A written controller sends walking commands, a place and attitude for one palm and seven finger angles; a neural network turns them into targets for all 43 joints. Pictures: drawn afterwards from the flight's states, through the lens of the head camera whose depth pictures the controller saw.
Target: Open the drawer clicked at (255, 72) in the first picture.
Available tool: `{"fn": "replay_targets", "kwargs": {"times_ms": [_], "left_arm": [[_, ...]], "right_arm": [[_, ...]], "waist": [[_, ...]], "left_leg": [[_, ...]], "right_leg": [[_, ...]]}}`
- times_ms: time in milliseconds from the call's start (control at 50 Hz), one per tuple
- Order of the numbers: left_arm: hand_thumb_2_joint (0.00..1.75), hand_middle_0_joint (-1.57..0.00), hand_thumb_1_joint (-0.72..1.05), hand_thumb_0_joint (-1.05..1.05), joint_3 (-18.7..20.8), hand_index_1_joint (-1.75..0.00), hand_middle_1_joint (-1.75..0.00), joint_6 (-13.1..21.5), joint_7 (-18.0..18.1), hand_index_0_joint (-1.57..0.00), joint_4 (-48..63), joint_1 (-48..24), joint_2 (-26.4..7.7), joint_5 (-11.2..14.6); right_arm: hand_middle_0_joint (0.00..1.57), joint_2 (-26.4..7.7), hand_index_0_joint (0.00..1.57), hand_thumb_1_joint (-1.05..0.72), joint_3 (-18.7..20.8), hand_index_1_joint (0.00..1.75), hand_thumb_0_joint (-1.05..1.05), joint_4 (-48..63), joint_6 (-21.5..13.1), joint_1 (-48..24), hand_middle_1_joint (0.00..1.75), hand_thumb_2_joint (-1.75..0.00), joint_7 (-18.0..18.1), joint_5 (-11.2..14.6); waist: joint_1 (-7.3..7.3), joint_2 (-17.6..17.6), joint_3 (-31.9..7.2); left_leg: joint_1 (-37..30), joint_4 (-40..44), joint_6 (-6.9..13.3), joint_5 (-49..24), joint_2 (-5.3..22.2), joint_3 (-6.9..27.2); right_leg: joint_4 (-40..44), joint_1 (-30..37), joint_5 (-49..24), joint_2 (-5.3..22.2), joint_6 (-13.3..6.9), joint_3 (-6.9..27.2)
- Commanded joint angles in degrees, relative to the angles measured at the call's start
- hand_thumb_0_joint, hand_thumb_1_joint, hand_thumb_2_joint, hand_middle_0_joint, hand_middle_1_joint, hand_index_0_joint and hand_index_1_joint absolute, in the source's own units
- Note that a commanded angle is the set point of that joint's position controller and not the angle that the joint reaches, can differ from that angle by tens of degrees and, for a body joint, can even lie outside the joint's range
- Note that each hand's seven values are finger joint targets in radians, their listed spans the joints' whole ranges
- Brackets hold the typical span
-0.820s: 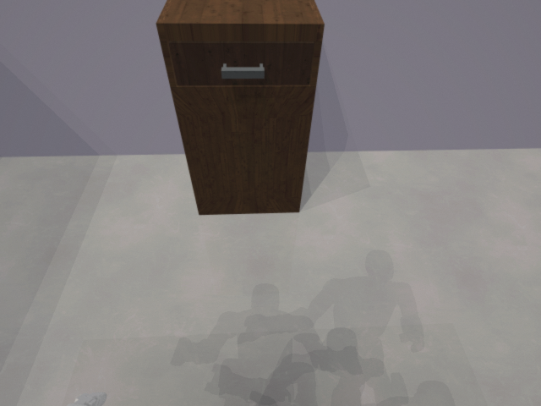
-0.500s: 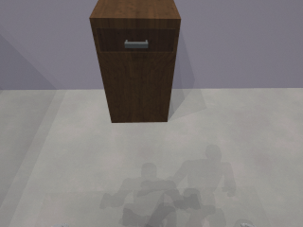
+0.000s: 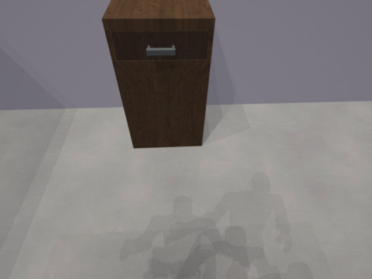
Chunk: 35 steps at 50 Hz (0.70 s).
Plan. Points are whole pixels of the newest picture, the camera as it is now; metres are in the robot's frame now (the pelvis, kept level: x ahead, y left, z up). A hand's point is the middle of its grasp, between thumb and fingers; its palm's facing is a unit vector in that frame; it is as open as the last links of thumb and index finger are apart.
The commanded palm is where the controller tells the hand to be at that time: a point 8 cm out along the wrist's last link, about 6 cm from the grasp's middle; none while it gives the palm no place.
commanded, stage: look at it before walking up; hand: left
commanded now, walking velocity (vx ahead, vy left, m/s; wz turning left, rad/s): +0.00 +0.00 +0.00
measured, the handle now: (161, 49) +1.06 +0.18 -0.03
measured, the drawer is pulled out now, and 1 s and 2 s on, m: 0.00 0.00 0.00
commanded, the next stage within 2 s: walk to a spot facing it in 0.62 s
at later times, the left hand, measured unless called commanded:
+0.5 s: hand out of the picture +0.08 +0.24 -0.15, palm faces -0.03 -0.94 -0.33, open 7.4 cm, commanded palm none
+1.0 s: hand out of the picture +0.05 +0.20 -0.18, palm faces -0.10 -0.97 -0.24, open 7.4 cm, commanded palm none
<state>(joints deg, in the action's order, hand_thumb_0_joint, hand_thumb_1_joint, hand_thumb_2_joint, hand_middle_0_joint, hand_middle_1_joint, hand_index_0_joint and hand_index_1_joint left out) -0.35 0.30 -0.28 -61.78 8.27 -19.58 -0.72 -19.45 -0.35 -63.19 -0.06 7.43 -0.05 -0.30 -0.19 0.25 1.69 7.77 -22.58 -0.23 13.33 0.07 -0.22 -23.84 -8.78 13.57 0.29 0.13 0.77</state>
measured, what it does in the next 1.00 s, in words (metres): stands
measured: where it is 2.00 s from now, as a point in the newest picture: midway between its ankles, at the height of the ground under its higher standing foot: (197, 273)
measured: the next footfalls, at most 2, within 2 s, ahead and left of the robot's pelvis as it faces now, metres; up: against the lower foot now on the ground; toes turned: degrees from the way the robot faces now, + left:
left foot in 1.52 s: +0.38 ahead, +0.05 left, +0.00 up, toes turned -14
right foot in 1.94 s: +0.30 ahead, -0.18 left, +0.00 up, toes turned -39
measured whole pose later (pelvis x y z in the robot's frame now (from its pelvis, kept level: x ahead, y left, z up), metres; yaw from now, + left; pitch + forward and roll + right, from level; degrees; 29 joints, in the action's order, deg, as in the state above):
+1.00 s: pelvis +0.03 -0.01 -0.01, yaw -8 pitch -1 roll +1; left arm 1.7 -2.0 -2.1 -59.8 18.3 -14.1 -1.5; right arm -14.3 1.1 -60.2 -0.7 14.1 0.0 -1.0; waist -1.5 0.2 0.2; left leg 6.8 -28.6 -0.8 20.6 2.9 -7.3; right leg -41.4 -16.8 25.8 -0.6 -0.8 0.7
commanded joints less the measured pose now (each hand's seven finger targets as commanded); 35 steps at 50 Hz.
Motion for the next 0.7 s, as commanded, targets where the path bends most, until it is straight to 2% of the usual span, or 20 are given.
{"fn": "replay_targets", "kwargs": {"times_ms": [0, 160, 460, 500, 600, 680], "left_arm": [[0.90, -0.20, 0.90, 0.00, 2.30, -0.30, -0.30, 1.13, 0.98, -0.20, 3.96, -2.87, -11.91, 0.25], [0.90, -0.20, 0.90, 0.00, 2.41, -0.30, -0.30, 1.24, 1.01, -0.20, 3.99, -3.20, -11.95, 0.08], [0.90, -0.20, 0.90, 0.00, 2.42, -0.30, -0.30, 1.32, 1.02, -0.20, 3.71, -2.72, -11.91, 0.09], [0.90, -0.20, 0.90, 0.00, 2.33, -0.30, -0.30, 1.24, 0.98, -0.20, 3.51, -2.65, -11.81, 0.13], [0.90, -0.20, 0.90, 0.00, 2.33, -0.30, -0.30, 1.23, 0.94, -0.20, 3.34, -2.51, -11.87, 0.10], [0.90, -0.20, 0.90, 0.00, 2.28, -0.30, -0.30, 1.29, 0.95, -0.20, 3.26, -2.41, -11.96, 0.10]], "right_arm": [[0.20, -11.73, 0.20, -0.90, 2.28, 0.30, 0.00, 3.78, -1.79, -3.63, 0.30, -0.90, 0.84, -0.23], [0.20, -11.64, 0.20, -0.90, 2.35, 0.30, 0.00, 3.67, -1.85, -3.64, 0.30, -0.90, 0.83, -0.14], [0.20, -11.83, 0.20, -0.90, 2.31, 0.30, 0.00, 3.64, -2.00, -3.71, 0.30, -0.90, 0.95, -0.06], [0.20, -11.79, 0.20, -0.90, 2.32, 0.30, 0.00, 3.50, -1.97, -4.03, 0.30, -0.90, 0.95, -0.10], [0.20, -11.86, 0.20, -0.90, 2.24, 0.30, 0.00, 3.53, -1.91, -3.91, 0.30, -0.90, 0.93, -0.08], [0.20, -11.90, 0.20, -0.90, 2.24, 0.30, 0.00, 3.39, -1.94, -3.76, 0.30, -0.90, 0.90, -0.05]], "waist": [[0.10, -0.16, -3.59], [0.08, 0.77, -2.98], [0.08, -0.14, -4.55], [0.04, -0.86, -3.59], [0.06, -0.04, -2.82], [0.12, -0.18, -3.42]], "left_leg": [[-0.05, 3.62, 2.02, -8.70, 6.41, 5.41], [0.06, 3.89, 1.93, -9.36, 6.51, 5.39], [-1.95, 4.14, 1.90, -12.58, 7.03, 5.09], [-1.78, 4.63, 1.87, -11.06, 6.92, 5.10], [-1.62, 5.02, 1.90, -9.89, 6.91, 5.22], [-2.02, 5.08, 1.87, -10.18, 6.94, 5.17]], "right_leg": [[4.08, 0.40, -9.13, 6.56, -2.08, 5.67], [4.46, 0.32, -9.97, 6.53, -2.06, 5.77], [4.48, 1.62, -13.38, 6.64, -1.91, 5.26], [4.96, 0.93, -11.85, 6.62, -1.82, 5.41], [5.64, 0.48, -10.64, 6.57, -1.77, 5.57], [5.66, 0.78, -11.01, 6.56, -1.82, 5.76]]}}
